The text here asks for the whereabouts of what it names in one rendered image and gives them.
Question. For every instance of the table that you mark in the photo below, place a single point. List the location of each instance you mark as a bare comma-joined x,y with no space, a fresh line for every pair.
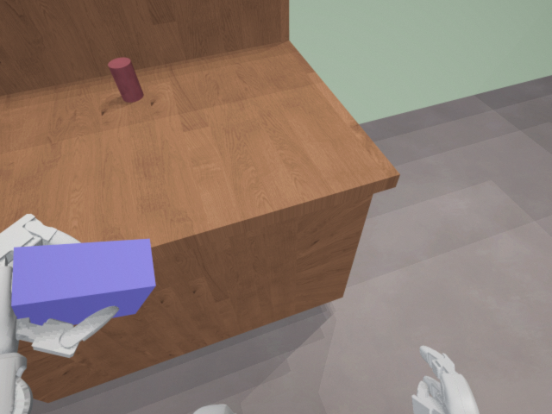
250,178

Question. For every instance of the right robot hand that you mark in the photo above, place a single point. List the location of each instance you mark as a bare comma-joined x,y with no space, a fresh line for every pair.
451,396

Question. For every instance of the left robot hand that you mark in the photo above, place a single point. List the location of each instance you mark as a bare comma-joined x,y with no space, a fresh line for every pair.
54,336

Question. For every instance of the left robot forearm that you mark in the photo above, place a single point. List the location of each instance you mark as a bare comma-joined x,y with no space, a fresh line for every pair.
16,396

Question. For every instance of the sponge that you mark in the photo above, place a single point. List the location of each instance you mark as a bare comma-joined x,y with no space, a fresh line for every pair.
70,282

